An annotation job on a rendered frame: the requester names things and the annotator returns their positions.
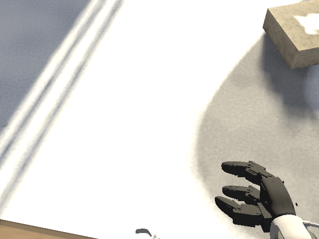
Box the left robot shin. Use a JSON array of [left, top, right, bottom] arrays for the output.
[[136, 228, 152, 237]]

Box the robot right forearm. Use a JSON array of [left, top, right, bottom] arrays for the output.
[[269, 214, 317, 239]]

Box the right robot hand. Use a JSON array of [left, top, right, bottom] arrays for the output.
[[214, 160, 298, 233]]

